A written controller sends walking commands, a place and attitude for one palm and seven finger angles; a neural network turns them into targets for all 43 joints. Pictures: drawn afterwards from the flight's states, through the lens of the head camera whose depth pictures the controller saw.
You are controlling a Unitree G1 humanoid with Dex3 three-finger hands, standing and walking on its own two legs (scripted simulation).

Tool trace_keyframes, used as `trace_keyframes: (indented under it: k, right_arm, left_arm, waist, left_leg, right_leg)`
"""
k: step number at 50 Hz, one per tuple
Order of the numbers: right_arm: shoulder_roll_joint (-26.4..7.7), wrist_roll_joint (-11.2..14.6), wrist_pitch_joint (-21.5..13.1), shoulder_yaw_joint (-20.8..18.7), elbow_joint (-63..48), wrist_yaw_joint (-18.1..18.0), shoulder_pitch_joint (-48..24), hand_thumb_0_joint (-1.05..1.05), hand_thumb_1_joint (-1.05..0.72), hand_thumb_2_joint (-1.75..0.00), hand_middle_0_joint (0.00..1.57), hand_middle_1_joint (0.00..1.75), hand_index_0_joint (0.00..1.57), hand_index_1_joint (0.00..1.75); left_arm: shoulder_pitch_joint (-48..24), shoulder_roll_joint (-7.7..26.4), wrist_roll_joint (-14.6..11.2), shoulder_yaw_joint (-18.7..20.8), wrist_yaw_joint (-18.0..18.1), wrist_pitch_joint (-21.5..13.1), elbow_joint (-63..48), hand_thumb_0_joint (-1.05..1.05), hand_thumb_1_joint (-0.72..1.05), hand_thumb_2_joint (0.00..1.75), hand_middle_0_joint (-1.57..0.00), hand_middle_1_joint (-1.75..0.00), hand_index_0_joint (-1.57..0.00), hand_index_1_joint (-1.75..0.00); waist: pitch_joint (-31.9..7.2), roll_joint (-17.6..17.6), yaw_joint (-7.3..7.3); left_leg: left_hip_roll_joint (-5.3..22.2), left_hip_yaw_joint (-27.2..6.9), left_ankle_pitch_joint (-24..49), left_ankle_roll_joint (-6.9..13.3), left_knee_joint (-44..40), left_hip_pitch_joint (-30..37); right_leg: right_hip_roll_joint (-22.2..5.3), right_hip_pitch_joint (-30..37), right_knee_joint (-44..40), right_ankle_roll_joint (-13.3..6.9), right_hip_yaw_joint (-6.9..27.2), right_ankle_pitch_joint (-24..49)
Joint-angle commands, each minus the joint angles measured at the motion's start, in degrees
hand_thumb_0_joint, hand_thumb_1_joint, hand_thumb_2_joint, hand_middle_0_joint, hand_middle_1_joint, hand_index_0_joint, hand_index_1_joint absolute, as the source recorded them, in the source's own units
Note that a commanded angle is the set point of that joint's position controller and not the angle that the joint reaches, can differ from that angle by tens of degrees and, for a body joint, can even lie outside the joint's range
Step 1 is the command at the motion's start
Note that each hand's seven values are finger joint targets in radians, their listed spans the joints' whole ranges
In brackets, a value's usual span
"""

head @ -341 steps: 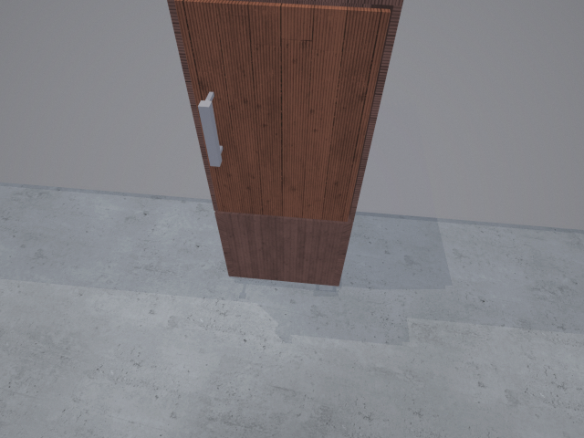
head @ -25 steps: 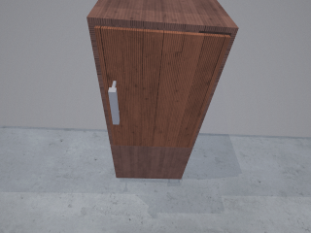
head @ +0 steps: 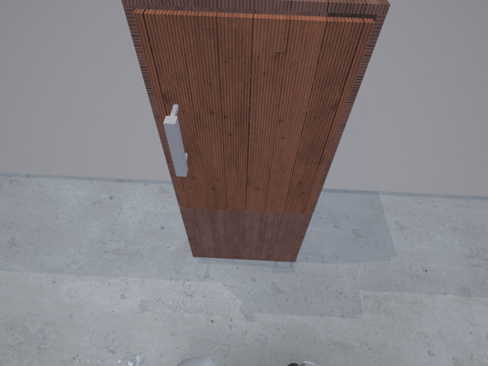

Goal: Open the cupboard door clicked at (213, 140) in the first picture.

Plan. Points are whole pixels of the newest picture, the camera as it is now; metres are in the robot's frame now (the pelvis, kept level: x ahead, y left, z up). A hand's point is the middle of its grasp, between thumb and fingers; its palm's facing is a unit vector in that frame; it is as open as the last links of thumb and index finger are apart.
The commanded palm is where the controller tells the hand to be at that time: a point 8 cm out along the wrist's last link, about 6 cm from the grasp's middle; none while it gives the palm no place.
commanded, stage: come to a stop and stand still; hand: left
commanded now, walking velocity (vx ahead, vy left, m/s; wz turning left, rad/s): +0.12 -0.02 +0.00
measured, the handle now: (178, 141) +0.57 +0.19 -0.01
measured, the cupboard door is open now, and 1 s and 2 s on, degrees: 0 0 0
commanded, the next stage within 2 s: look again from close up in 1.18 s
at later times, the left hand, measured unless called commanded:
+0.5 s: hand out of the picture -0.02 +0.21 -0.16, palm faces -0.02 -0.99 -0.16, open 7.4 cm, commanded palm none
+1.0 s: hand out of the picture -0.02 +0.13 -0.16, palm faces +0.03 -0.98 -0.19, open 7.2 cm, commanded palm none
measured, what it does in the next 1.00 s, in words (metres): steps on the spot: left foot, then right foot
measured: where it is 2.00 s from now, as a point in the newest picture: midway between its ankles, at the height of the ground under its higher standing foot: outside the picture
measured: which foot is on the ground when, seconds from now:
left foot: up 0.00-0.04, down 0.06-1.00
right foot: down 0.00-0.06, up 0.08-0.64, down 0.66-1.00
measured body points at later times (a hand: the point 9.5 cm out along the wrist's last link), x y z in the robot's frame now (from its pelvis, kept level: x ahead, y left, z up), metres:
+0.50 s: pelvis -0.02 +0.04 +0.02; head +0.00 +0.06 +0.47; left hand -0.01 +0.26 -0.15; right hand -0.08 -0.16 -0.13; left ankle -0.02 +0.10 -0.73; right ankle -0.03 -0.11 -0.68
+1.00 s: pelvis -0.02 -0.03 +0.02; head -0.01 -0.04 +0.47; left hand -0.02 +0.19 -0.14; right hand -0.04 -0.24 -0.15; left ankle -0.02 +0.10 -0.73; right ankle -0.03 -0.12 -0.73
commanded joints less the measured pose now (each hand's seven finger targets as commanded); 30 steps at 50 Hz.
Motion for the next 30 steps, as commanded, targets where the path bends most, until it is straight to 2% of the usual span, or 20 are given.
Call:
trace_keyframes:
  k: [1,2,3,4,5,6,7,9,11,13,14,15,17,19,22,24,26,29,30]
  right_arm:
    - [-0.76,-0.16,-1.05,0.27,-0.72,0.60,13.93,0.00,-0.90,-0.90,0.20,0.30,0.20,0.30]
    - [-1.96,-0.21,-1.30,0.25,-0.46,0.46,15.88,0.00,-0.90,-0.90,0.20,0.30,0.20,0.30]
    - [-6.12,-0.89,-1.84,-0.40,-1.30,0.22,15.34,0.00,-0.90,-0.90,0.20,0.30,0.20,0.30]
    - [-9.78,-1.24,-1.96,-0.89,-4.04,-0.13,10.80,0.00,-0.90,-0.90,0.20,0.30,0.20,0.30]
    - [-9.46,-1.56,-2.16,-0.36,-5.54,-0.57,5.26,0.00,-0.90,-0.90,0.20,0.30,0.20,0.30]
    - [-7.72,-1.53,-2.62,0.24,-5.10,-0.90,2.25,0.00,-0.90,-0.90,0.20,0.30,0.20,0.30]
    - [-6.91,-1.50,-3.04,0.75,-5.18,-1.19,1.59,0.00,-0.90,-0.90,0.20,0.30,0.20,0.30]
    - [-5.32,-0.87,-4.18,1.36,-4.17,-1.56,3.80,0.00,-0.90,-0.90,0.20,0.30,0.20,0.30]
    - [-5.17,-0.68,-4.64,1.40,-2.69,-1.97,7.32,0.00,-0.90,-0.90,0.20,0.30,0.20,0.30]
    - [-4.80,-0.54,-4.82,1.49,-1.04,-2.50,10.65,0.00,-0.90,-0.90,0.20,0.30,0.20,0.30]
    - [-4.39,-0.41,-4.91,1.50,-0.48,-2.76,11.57,0.00,-0.90,-0.90,0.20,0.30,0.20,0.30]
    - [-4.57,-0.56,-4.97,1.40,0.12,-3.05,13.12,0.00,-0.90,-0.90,0.20,0.30,0.20,0.30]
    - [-4.75,-0.61,-4.86,1.44,1.25,-3.51,14.45,0.00,-0.90,-0.90,0.20,0.30,0.20,0.30]
    - [-4.05,-0.55,-4.75,1.58,2.20,-3.77,15.20,0.00,-0.90,-0.90,0.20,0.30,0.20,0.30]
    - [-3.77,-0.69,-4.35,1.67,3.37,-3.74,14.64,0.00,-0.90,-0.90,0.20,0.30,0.20,0.30]
    - [-3.28,-0.78,-4.09,1.77,4.05,-3.50,14.19,0.00,-0.90,-0.90,0.20,0.30,0.20,0.30]
    - [-3.00,-0.94,-3.80,1.67,4.68,-3.12,13.66,0.00,-0.90,-0.90,0.20,0.30,0.20,0.30]
    - [-2.91,-0.81,-3.54,1.61,5.67,-2.55,12.67,0.00,-0.90,-0.90,0.20,0.30,0.20,0.30]
    - [-2.73,-0.70,-3.42,1.65,6.01,-2.44,11.99,0.00,-0.90,-0.90,0.20,0.30,0.20,0.30]
  left_arm:
    - [0.76,11.84,0.12,3.07,0.27,0.42,-3.96,0.00,0.90,0.90,-0.20,-0.30,-0.20,-0.30]
    - [1.10,10.30,-0.34,2.56,-0.12,0.94,-4.17,0.00,0.90,0.90,-0.20,-0.30,-0.20,-0.30]
    - [2.15,6.23,-0.99,1.75,-0.47,1.36,-4.73,0.00,0.90,0.90,-0.20,-0.30,-0.20,-0.30]
    - [1.43,3.65,-1.00,0.96,-0.65,1.41,-5.37,0.00,0.90,0.90,-0.20,-0.30,-0.20,-0.30]
    - [1.06,5.11,-0.75,1.19,-0.89,1.41,-4.74,0.00,0.90,0.90,-0.20,-0.30,-0.20,-0.30]
    - [2.11,6.04,-0.25,1.41,-1.32,1.40,-2.60,0.00,0.90,0.90,-0.20,-0.30,-0.20,-0.30]
    - [4.53,5.46,-0.12,1.39,-1.88,1.20,-1.17,0.00,0.90,0.90,-0.20,-0.30,-0.20,-0.30]
    - [8.09,5.02,-0.14,0.89,-2.41,0.46,1.36,0.00,0.90,0.90,-0.20,-0.30,-0.20,-0.30]
    - [8.31,5.06,-0.33,0.68,-2.45,0.01,2.19,0.00,0.90,0.90,-0.20,-0.30,-0.20,-0.30]
    - [8.17,5.56,-0.36,0.61,-2.37,0.12,2.37,0.00,0.90,0.90,-0.20,-0.30,-0.20,-0.30]
    - [8.37,5.69,-0.42,0.64,-2.35,0.16,2.48,0.00,0.90,0.90,-0.20,-0.30,-0.20,-0.30]
    - [7.97,5.38,-0.34,0.57,-2.35,0.33,2.28,0.00,0.90,0.90,-0.20,-0.30,-0.20,-0.30]
    - [8.19,4.87,-0.39,0.43,-2.27,0.83,2.55,0.00,0.90,0.90,-0.20,-0.30,-0.20,-0.30]
    - [8.17,4.47,-0.52,0.27,-2.11,1.15,2.84,0.00,0.90,0.90,-0.20,-0.30,-0.20,-0.30]
    - [8.52,3.07,-0.69,-0.07,-2.03,1.46,3.42,0.00,0.90,0.90,-0.20,-0.30,-0.20,-0.30]
    - [7.46,2.43,-0.82,-0.44,-1.95,1.37,3.63,0.00,0.90,0.90,-0.20,-0.30,-0.20,-0.30]
    - [6.74,1.30,-0.99,-0.73,-1.78,1.15,3.94,0.00,0.90,0.90,-0.20,-0.30,-0.20,-0.30]
    - [8.05,0.94,-1.22,-0.89,-1.36,0.39,4.99,0.00,0.90,0.90,-0.20,-0.30,-0.20,-0.30]
    - [9.89,0.82,-1.34,-0.83,-1.16,0.11,6.08,0.00,0.90,0.90,-0.20,-0.30,-0.20,-0.30]
  waist:
    - [-7.24,-10.32,-2.83]
    - [-6.55,-5.20,-3.80]
    - [-4.04,11.54,-3.87]
    - [0.64,20.89,-3.36]
    - [2.34,16.65,-1.86]
    - [2.67,12.65,-0.38]
    - [2.10,7.18,0.45]
    - [0.60,2.62,0.60]
    - [-0.67,3.30,-0.96]
    - [-0.53,4.37,-1.95]
    - [-0.72,3.65,-1.90]
    - [-1.33,3.38,-2.47]
    - [-1.73,3.81,-2.53]
    - [-1.88,3.96,-2.60]
    - [-3.19,5.30,-2.31]
    - [-2.27,5.98,-2.53]
    - [-1.93,6.88,-2.71]
    - [-2.28,7.00,-1.69]
    - [-2.78,6.73,-0.40]
  left_leg:
    - [0.01,1.15,7.13,1.43,-19.14,13.56]
    - [0.40,-0.32,7.96,1.66,-26.74,17.30]
    - [9.55,-15.27,-3.95,4.43,-37.18,13.85]
    - [18.26,-26.08,-10.86,7.28,-46.24,2.83]
    - [18.95,-26.04,-12.96,9.80,-48.74,-3.81]
    - [15.60,-22.27,-10.71,8.39,-48.49,-4.30]
    - [14.07,-19.11,-7.04,7.67,-46.26,-1.02]
    - [12.22,-14.91,1.74,6.52,-44.78,7.21]
    - [12.04,-13.32,7.43,6.03,-43.91,13.73]
    - [13.71,-13.79,13.24,6.25,-43.38,17.35]
    - [14.46,-13.82,17.06,6.50,-42.92,18.96]
    - [15.58,-14.50,21.52,7.12,-42.20,20.64]
    - [16.79,-13.98,28.74,8.09,-40.94,21.62]
    - [16.77,-13.50,33.29,8.49,-40.12,21.07]
    - [16.51,-12.22,32.47,9.88,-39.48,19.62]
    - [15.41,-11.69,31.22,10.17,-39.23,16.85]
    - [14.64,-11.40,26.69,10.24,-39.28,13.09]
    - [13.30,-11.72,22.28,9.57,-37.85,9.89]
    - [12.69,-10.60,20.54,8.54,-36.39,8.32]
  right_leg:
    - [-9.96,-4.07,-11.02,-6.55,11.64,-15.15]
    - [-6.25,-8.23,-6.19,-4.16,9.11,-21.03]
    - [0.44,-13.90,6.90,-1.20,4.33,-24.77]
    - [4.65,-13.82,16.38,0.73,3.41,-23.61]
    - [2.14,-10.05,19.99,0.04,9.63,-18.21]
    - [3.03,-7.78,23.25,0.05,10.46,-13.83]
    - [4.13,-8.60,27.00,0.02,9.46,-11.24]
    - [4.38,-12.17,29.21,0.53,9.07,-6.76]
    - [4.47,-13.66,28.63,1.17,8.98,-6.02]
    - [4.02,-14.97,27.52,1.37,9.37,-6.23]
    - [3.85,-15.11,26.47,1.50,9.59,-6.53]
    - [3.79,-14.90,25.62,1.59,9.51,-7.85]
    - [3.28,-14.29,24.71,1.72,9.54,-8.90]
    - [3.25,-12.42,23.25,1.77,9.25,-10.06]
    - [2.65,-8.72,19.28,1.65,8.00,-11.49]
    - [2.66,-5.16,15.16,1.34,6.68,-12.63]
    - [3.08,-0.33,10.45,0.88,5.16,-14.25]
    - [3.76,5.44,2.23,0.13,3.86,-12.26]
    - [3.72,9.25,-2.62,0.04,3.44,-7.88]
